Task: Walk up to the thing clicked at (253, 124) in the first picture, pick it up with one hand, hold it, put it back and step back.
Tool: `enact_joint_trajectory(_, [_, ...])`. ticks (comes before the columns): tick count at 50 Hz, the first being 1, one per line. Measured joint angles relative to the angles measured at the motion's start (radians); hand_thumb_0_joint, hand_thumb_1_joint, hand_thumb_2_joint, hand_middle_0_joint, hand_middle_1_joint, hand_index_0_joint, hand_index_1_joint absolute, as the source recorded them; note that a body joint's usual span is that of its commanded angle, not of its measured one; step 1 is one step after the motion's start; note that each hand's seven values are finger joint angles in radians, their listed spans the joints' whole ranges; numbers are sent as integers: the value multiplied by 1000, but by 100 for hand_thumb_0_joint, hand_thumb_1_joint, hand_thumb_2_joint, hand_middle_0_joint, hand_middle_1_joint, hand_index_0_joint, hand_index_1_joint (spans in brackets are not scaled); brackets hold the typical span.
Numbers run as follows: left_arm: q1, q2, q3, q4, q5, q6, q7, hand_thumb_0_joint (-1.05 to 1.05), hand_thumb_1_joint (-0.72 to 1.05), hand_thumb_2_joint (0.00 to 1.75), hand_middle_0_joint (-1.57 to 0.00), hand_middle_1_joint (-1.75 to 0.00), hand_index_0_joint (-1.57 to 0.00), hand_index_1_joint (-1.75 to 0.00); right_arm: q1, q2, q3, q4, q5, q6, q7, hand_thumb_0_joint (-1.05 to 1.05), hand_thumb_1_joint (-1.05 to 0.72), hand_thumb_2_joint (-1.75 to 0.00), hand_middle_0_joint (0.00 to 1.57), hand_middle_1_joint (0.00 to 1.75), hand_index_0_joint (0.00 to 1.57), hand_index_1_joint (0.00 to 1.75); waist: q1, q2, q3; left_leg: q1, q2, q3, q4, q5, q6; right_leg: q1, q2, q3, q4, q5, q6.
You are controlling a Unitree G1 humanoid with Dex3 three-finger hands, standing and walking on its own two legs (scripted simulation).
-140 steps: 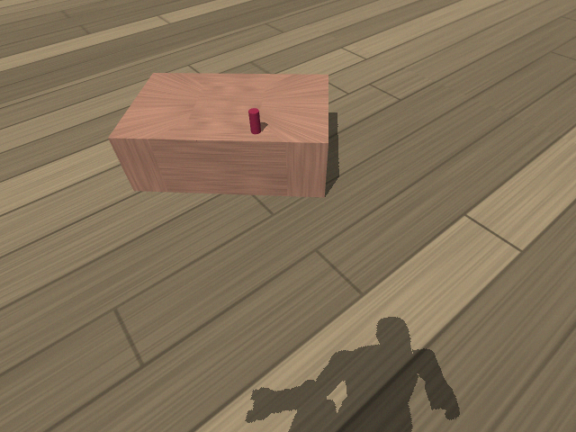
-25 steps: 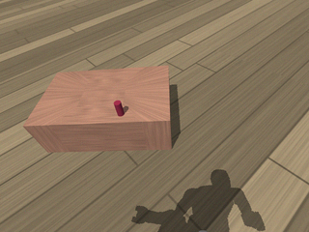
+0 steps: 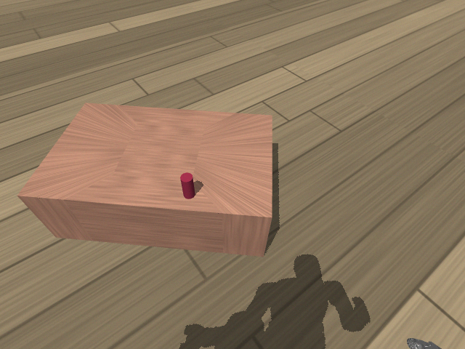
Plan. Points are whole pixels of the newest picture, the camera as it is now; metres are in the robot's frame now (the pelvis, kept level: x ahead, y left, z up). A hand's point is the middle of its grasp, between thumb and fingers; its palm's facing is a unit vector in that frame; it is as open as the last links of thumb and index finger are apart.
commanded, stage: walk up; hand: left
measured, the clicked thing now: (187, 186) +0.74 +0.20 -0.37
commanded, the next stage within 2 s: none
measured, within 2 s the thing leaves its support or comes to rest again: neither
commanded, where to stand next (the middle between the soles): +0.35 +0.02 m, yaw -3 degrees
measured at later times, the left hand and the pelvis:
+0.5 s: hand (119, 290) +0.26 +0.25 -0.11, palm faces -0.07 -0.90 -0.42, open 7.4 cm; pelvis +0.16 -0.02 +0.00, yaw -2 degrees
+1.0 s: hand (109, 274) +0.32 +0.30 -0.16, palm faces -0.06 -0.94 -0.33, open 7.4 cm; pelvis +0.26 +0.04 +0.00, yaw -2 degrees
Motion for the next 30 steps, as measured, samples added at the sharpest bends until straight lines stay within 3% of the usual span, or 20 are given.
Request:
enact_joint_trajectory(2, [-17, -1, -11, 7, -1, 7, 1, 1, 90, 90, -20, -30, -20, -30, 13, 11, 6, -11, 14, -5, -8, 0, -90, -89, 21, 29, 20, 30, -18, 6, -3, 38, 5, -5, -22, -16, 9, -85, 33, 16, 152, 8, -15])
enact_joint_trajectory(4, [-32, 8, -12, 4, -7, 4, -5, 1, 90, 90, -20, -30, -20, -30, 31, 27, 19, -11, 21, -7, -16, 0, -90, -89, 21, 30, 20, 30, -28, -11, -7, 89, -4, 1, -80, -7, 6, -153, 35, 33, 179, 62, -20])
enact_joint_trajectory(11, [-62, 7, 2, -8, -6, 8, -25, 0, 90, 90, -20, -30, -20, -30, 102, 31, 34, -5, 19, -11, -24, 0, -90, -89, 21, 30, 20, 30, -42, -29, -6, 215, -39, 26, -202, -19, 19, -260, -8, 25, -16, 191, 17])
enact_joint_trajectory(17, [-89, -19, 1, -3, 4, 13, -33, 0, 90, 90, -20, -30, -20, -30, 142, 8, 26, -11, 14, 3, -28, 0, -90, -89, 21, 30, 20, 30, -64, 5, 7, 269, -49, 42, -195, -87, 4, -224, -5, -26, -241, 258, 8])
enact_joint_trajectory(20, [-98, -27, 2, -12, 7, -6, -30, 0, 90, 90, -20, -30, -20, -30, 157, -2, 24, -15, 17, 19, -30, 0, -90, -89, 21, 30, 20, 30, -67, 30, 10, 263, -37, 42, -102, -172, -13, -151, 29, -44, -354, 321, -4])
enact_joint_trajectory(22, [-113, -44, 6, -19, 12, -23, -20, 0, 90, 90, -20, -30, -20, -30, 146, -7, 23, -5, 19, 32, -36, 0, -90, -89, 21, 30, 20, 30, -64, 77, 28, 212, -3, 6, 67, -229, 6, -139, 63, -66, -317, 299, -8])
enact_joint_trajectory(24, [-119, -49, 0, -32, 8, -30, -15, 0, 90, 90, -20, -30, -20, -30, 133, 1, 33, 6, 16, 46, -38, 0, -90, -90, 21, 30, 20, 30, -48, 76, 31, 132, -28, -27, 258, -261, 13, -126, 59, -64, -292, 259, -16])
enact_joint_trajectory(27, [-109, -64, -10, -42, -2, -32, -9, 0, 90, 90, -20, -30, -21, -30, 115, -3, 41, 19, 19, 51, -35, 0, -90, -89, 21, 30, 20, 30, -29, 80, 23, 24, -36, -53, 398, -221, 11, -70, 51, -59, -339, 253, -13])
enact_joint_trajectory(30, [-79, -70, -16, -44, -4, -38, -6, 0, 90, 90, -20, -30, -21, -30, 94, -15, 36, 20, 20, 50, -29, 0, -90, -89, 21, 30, 20, 30, -19, 91, 14, -55, -10, -89, 389, -143, 0, -13, 55, -55, -397, 261, -6])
